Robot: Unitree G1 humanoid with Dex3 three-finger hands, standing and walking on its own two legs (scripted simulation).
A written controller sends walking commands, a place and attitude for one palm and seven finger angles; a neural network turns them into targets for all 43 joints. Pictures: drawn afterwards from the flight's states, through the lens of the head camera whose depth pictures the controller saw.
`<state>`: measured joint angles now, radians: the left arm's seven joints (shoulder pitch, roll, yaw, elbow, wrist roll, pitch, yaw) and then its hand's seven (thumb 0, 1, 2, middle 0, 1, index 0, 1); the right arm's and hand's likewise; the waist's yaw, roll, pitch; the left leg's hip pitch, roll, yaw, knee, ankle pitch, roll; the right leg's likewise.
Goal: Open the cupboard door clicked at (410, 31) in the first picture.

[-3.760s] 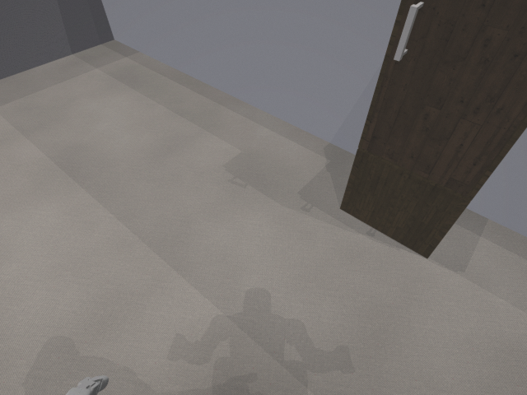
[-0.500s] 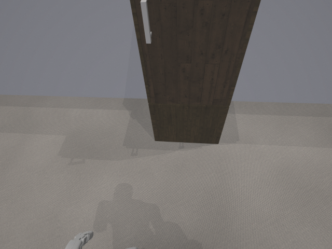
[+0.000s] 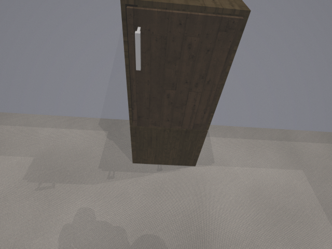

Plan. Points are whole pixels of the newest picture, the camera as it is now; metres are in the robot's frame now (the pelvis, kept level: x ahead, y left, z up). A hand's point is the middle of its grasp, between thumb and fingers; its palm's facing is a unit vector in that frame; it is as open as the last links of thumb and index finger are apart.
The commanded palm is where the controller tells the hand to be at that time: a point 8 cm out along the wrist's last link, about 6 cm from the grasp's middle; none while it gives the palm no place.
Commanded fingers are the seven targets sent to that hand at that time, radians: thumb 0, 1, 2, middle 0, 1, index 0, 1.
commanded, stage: take the last steps up to it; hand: left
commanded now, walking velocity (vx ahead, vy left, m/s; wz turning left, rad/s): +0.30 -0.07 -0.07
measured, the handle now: (138, 49) +0.76 +0.14 +0.11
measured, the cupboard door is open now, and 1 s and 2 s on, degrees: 0 0 0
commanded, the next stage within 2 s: come to a stop and stand still in 0.44 s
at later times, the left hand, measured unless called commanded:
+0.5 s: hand (133, 232) +0.21 +0.09 -0.17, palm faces +0.04 -0.97 -0.23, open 7.2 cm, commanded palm none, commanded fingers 0.00 0.90 0.90 -0.20 -0.30 -0.20 -0.30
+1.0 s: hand (132, 218) +0.25 +0.10 -0.19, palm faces +0.05 -0.96 -0.26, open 7.4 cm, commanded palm none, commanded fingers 0.00 0.90 0.90 -0.20 -0.30 -0.20 -0.30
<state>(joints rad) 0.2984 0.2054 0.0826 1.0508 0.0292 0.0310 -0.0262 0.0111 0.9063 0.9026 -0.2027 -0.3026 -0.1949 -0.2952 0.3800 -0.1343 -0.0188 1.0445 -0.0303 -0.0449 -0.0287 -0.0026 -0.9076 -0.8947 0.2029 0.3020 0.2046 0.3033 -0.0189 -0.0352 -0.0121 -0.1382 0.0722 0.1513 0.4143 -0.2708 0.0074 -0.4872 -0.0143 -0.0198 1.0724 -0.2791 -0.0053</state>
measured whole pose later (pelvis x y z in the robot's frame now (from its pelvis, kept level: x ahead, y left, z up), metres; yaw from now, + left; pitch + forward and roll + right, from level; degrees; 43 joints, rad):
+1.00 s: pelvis +0.21 -0.10 -0.01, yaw -2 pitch +0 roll +0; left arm 0.20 0.19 0.07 1.00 0.01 0.04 0.05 0.01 0.91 0.90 -0.20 -0.30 -0.20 -0.30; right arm 0.07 -0.15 -0.05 0.98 -0.02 0.03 -0.04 -0.02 -0.92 -0.89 0.21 0.30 0.21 0.30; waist 0.02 0.00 0.13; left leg -0.37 0.08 0.12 0.53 -0.15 0.01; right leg -0.42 -0.03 0.00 1.01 -0.53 0.03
